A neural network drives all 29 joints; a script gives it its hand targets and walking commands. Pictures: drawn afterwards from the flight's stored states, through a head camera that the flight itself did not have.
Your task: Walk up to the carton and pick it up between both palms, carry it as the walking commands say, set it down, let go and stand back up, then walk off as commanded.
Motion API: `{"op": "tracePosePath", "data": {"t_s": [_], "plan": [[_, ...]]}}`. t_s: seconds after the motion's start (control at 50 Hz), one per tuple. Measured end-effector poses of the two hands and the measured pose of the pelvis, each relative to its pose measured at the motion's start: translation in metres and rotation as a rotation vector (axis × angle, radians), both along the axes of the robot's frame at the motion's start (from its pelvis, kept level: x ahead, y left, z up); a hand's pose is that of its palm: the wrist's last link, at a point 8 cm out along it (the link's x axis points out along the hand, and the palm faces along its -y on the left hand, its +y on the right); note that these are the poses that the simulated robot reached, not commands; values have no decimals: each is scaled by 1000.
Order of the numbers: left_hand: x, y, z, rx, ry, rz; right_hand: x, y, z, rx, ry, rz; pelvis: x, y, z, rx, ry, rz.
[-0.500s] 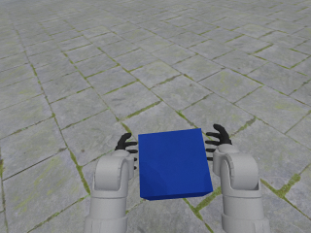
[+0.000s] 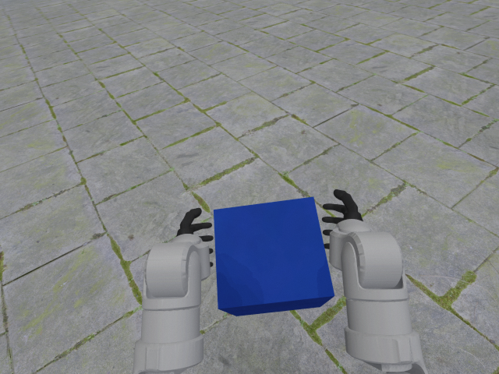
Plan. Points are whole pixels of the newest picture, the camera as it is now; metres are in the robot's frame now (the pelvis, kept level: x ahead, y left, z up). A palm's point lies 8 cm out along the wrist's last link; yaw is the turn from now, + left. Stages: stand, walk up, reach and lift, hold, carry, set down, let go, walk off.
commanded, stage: carry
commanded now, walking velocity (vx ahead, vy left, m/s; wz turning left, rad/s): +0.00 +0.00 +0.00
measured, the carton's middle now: (271, 262) +0.34 +0.00 -0.01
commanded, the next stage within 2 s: hold in 1.72 s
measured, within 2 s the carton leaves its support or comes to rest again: neither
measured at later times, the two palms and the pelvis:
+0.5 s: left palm (184, 249) +0.29 +0.13 +0.10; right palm (347, 234) +0.31 -0.11 +0.11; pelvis +0.00 +0.00 +0.00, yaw +0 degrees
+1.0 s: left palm (184, 255) +0.30 +0.13 +0.08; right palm (343, 247) +0.30 -0.11 +0.08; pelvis -0.01 +0.01 +0.00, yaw +0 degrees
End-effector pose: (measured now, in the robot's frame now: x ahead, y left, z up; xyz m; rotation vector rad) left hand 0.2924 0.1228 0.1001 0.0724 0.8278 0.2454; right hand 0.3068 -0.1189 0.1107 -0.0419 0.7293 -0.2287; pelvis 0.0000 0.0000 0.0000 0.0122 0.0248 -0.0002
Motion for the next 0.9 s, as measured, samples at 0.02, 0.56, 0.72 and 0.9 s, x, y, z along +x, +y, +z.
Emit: {"op": "tracePosePath", "data": {"t_s": [0.02,0.56,0.72,0.9], "plan": [[0,0,0,0,0,1,0,0,0,0,1,0,0,0,0,0,0,0],[0,5,2,-1,-22,15,0,5,-1,-6,-4,6,-1,3,0,-4,0,0],[-1,6,-4,-7,-20,14,-3,5,-9,0,4,8,-4,4,0,-5,-4,-1],[0,8,-14,-15,-27,8,-5,6,-22,11,9,20,-6,6,1,-8,-7,-1]]}}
